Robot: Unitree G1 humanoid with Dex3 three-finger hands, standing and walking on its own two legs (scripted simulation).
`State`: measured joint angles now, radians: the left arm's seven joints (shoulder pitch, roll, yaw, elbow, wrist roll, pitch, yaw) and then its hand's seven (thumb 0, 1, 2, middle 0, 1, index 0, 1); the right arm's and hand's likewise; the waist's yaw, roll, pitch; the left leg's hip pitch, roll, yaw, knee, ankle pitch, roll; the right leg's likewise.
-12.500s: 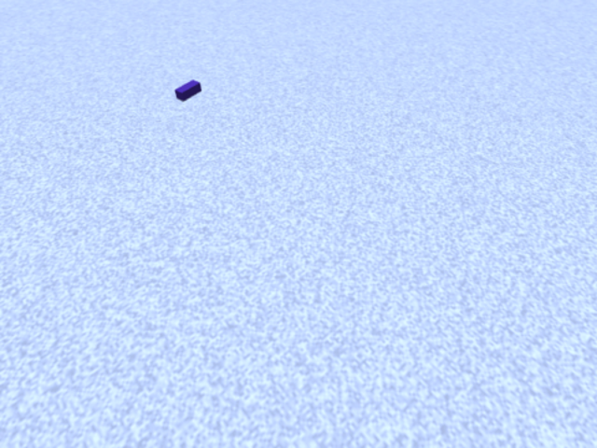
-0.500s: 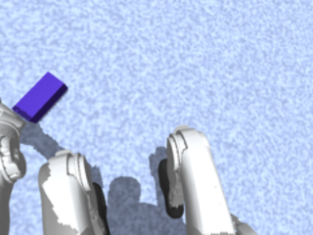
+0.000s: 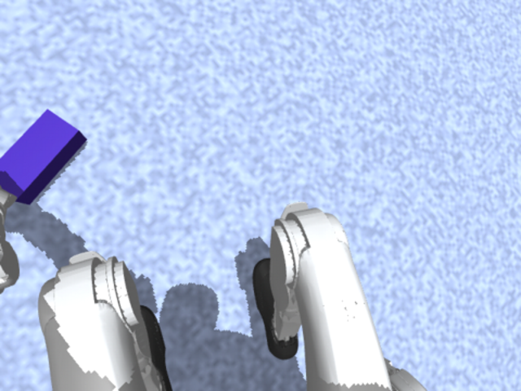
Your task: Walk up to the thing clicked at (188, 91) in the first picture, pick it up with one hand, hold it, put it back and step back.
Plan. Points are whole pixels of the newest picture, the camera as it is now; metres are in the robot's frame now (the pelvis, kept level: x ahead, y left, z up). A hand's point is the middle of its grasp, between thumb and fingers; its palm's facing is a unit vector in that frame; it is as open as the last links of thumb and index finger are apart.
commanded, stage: rise first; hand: left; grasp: from above
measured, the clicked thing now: (38, 157) +0.51 +0.28 -0.29
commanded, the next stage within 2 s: approach in 0.04 s
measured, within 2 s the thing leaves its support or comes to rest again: neither
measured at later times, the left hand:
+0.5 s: hand (22, 144) +0.50 +0.26 -0.20, palm faces -0.26 -0.33 -0.91, open 14.1 cm
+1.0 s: hand out of the picture +0.47 +0.29 -0.19, palm faces -0.27 -0.35 -0.90, open 13.9 cm
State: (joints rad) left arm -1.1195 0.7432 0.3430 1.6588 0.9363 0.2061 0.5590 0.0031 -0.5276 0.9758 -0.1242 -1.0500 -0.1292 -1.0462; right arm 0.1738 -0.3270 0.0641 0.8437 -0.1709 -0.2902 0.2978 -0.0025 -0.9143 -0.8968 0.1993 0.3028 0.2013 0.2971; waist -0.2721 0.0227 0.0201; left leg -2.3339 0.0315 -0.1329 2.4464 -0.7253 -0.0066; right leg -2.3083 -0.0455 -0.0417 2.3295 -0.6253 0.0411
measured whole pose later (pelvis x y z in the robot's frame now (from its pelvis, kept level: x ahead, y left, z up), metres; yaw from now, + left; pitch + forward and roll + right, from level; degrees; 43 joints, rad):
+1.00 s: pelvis -0.01 +0.00 +0.00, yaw -3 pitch +33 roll -9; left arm -1.28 0.89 0.30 1.81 0.79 0.35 0.63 0.00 -0.51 0.92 -0.11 -1.08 -0.13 -1.06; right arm 0.20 -0.35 0.19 0.81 -0.19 -0.29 0.36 0.00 -0.93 -0.90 0.20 0.30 0.20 0.30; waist -0.40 -0.01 0.12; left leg -2.34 0.05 -0.18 2.45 -0.70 -0.01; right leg -2.30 -0.02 -0.09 2.29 -0.57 0.04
